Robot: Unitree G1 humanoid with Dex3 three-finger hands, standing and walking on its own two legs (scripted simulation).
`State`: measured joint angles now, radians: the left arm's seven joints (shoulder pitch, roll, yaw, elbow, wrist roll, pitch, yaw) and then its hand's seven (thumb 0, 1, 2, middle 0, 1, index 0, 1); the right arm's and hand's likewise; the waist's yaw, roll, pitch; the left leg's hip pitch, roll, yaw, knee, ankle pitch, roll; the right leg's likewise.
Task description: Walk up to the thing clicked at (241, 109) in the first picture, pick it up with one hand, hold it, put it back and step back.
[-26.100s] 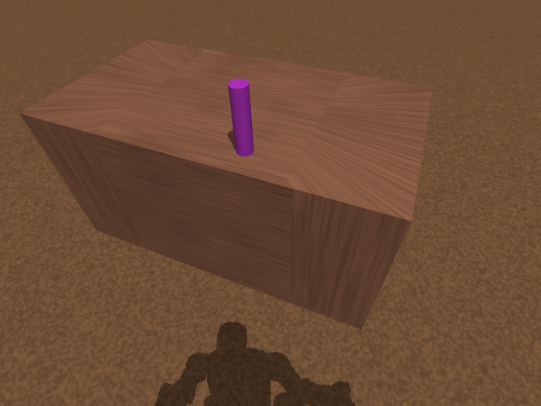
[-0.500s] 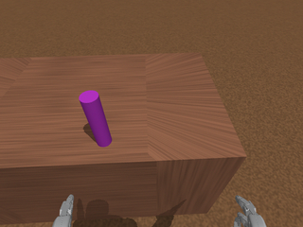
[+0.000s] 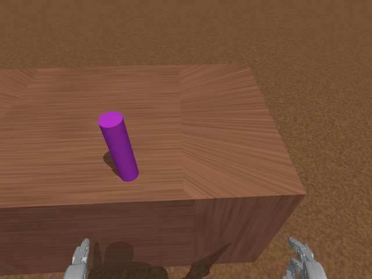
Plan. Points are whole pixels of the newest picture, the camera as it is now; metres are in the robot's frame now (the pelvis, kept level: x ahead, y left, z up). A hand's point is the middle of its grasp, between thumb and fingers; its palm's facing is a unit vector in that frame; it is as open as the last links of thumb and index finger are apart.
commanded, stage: home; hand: left
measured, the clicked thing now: (121, 150) +0.45 +0.18 +0.03
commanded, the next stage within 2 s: stand in 0.70 s
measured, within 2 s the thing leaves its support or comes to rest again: neither
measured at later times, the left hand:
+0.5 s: hand out of the picture +0.16 +0.20 -0.08, palm faces +0.00 -0.94 -0.34, open 17.6 cm
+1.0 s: hand out of the picture +0.05 +0.26 -0.11, palm faces -0.01 -0.94 -0.34, open 15.6 cm
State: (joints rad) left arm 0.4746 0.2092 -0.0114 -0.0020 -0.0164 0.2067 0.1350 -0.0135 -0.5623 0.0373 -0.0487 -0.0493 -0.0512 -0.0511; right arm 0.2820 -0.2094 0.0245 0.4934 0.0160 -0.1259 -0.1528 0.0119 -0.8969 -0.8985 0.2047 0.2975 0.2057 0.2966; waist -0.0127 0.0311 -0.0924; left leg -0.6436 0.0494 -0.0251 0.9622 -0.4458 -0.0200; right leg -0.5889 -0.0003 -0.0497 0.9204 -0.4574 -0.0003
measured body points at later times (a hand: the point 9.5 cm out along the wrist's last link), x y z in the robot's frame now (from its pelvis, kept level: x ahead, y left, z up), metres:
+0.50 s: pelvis +0.00 +0.00 +0.00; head +0.02 +0.01 +0.45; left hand +0.16 +0.24 -0.05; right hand +0.15 -0.25 -0.09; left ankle +0.02 +0.13 -0.69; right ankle +0.01 -0.12 -0.69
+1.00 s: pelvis +0.00 +0.01 +0.04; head +0.00 +0.01 +0.49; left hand +0.05 +0.30 -0.09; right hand +0.08 -0.28 -0.08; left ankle +0.02 +0.13 -0.69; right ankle +0.01 -0.12 -0.69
